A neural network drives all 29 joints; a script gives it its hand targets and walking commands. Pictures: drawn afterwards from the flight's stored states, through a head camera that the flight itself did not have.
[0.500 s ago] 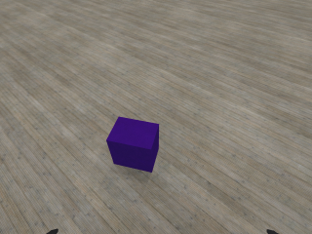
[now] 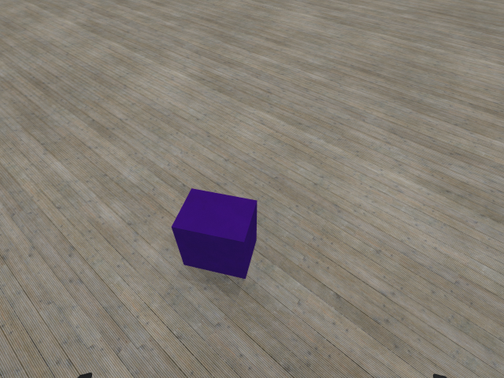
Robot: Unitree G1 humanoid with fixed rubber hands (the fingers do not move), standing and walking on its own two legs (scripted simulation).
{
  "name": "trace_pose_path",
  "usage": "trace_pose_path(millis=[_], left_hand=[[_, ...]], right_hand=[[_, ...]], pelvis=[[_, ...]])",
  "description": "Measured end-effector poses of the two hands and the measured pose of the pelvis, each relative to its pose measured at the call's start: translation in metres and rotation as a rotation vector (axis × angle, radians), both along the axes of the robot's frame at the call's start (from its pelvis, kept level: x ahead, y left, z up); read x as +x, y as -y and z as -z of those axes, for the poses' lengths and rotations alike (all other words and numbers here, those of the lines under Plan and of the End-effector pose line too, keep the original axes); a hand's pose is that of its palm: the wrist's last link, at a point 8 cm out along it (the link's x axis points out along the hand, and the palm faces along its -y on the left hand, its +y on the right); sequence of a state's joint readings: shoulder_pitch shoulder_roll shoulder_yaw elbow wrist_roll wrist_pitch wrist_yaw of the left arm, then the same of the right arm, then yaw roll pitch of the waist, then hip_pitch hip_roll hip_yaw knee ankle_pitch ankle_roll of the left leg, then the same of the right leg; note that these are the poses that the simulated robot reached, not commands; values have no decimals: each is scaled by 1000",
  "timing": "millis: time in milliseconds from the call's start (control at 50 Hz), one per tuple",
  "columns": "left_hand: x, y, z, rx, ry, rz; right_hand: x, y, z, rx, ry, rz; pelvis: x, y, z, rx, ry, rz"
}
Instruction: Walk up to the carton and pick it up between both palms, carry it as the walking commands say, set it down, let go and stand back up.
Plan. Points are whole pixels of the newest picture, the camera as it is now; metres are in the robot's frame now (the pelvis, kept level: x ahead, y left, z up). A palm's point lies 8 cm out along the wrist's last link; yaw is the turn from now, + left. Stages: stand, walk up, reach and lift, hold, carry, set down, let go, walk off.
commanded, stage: stand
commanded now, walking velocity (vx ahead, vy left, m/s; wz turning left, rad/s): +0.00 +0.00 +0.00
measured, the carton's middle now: (218, 234) +0.82 +0.16 -0.63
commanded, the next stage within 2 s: walk up in 0.32 s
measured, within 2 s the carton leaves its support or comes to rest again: neither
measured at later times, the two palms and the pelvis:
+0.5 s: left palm out of the picture +0.11 +0.31 -0.10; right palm out of the picture +0.11 -0.31 -0.10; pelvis +0.01 +0.00 +0.00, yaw +0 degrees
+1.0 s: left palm out of the picture +0.03 +0.29 -0.16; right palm (345, 298) +0.31 -0.17 -0.13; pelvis +0.13 +0.05 -0.02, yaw +3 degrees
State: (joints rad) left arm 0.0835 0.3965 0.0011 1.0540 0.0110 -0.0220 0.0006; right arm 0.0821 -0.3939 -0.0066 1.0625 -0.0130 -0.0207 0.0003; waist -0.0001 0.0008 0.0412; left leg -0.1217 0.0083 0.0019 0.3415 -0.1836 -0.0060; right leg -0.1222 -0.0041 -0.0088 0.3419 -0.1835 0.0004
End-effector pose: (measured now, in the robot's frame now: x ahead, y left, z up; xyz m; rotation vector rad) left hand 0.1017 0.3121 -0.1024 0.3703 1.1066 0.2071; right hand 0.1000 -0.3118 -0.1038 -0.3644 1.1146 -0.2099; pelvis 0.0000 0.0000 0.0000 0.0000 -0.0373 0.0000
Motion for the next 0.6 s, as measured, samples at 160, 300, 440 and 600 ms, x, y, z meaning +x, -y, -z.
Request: trace_pose_path(millis=[160,300,440,600], left_hand=[[2,-1,0,1,-2,-2],[4,-1,0,2,-3,-4],[5,-1,0,2,-5,-5],[6,10,0,-35,16,-51]], right_hand=[[2,0,0,-2,-2,2],[4,0,-1,-3,-4,3],[5,1,-1,-4,-5,5],[-15,3,11,19,-96,30]], pelvis=[[2,0,0,0,-1,0],[4,0,-1,0,-2,0],[6,-1,-1,0,-2,1],[13,6,2,-16,-32,-37]])
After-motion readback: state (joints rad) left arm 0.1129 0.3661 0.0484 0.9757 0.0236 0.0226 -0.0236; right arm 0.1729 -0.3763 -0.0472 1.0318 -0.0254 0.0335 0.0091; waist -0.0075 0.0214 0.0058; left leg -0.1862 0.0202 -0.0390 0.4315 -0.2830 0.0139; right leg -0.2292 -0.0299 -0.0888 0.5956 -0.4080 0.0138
